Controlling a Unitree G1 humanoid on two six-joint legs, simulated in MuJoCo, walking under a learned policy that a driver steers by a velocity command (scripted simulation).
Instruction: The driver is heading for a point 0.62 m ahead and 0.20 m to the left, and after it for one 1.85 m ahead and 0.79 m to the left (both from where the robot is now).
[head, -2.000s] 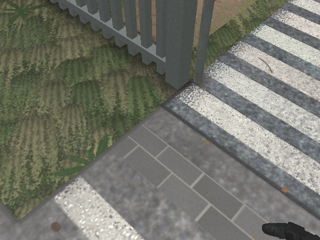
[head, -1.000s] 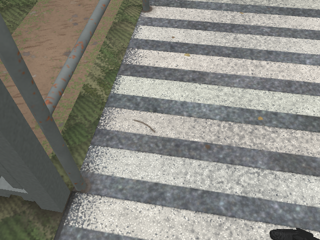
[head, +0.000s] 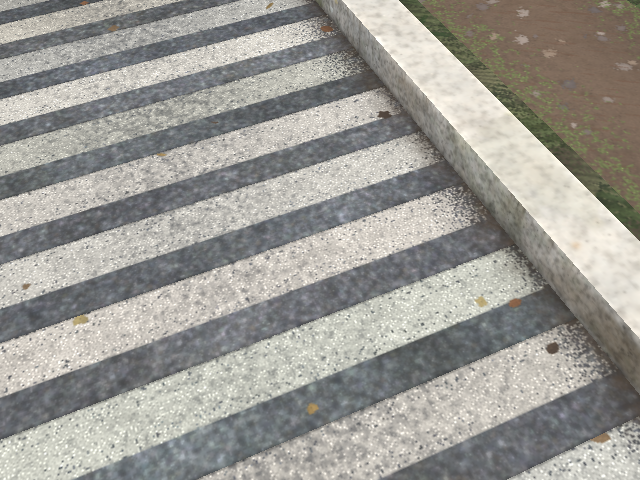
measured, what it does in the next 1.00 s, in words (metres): walks ahead, turning left: left foot, then right foot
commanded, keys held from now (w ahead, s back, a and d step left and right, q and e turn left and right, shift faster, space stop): w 0.06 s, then w+q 0.72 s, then q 0.22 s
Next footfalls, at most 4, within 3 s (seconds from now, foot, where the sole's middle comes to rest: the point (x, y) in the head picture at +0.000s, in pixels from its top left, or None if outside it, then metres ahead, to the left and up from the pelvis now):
0.16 left None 0.27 0.11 -0.78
0.66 right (380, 439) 0.56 -0.03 -0.78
1.14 left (258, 410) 0.62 0.23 -0.78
1.62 right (342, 373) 0.71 0.05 -0.78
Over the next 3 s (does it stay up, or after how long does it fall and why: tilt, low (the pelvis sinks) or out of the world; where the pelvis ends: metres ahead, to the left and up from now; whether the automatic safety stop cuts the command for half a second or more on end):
stays up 0.71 0.26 0.00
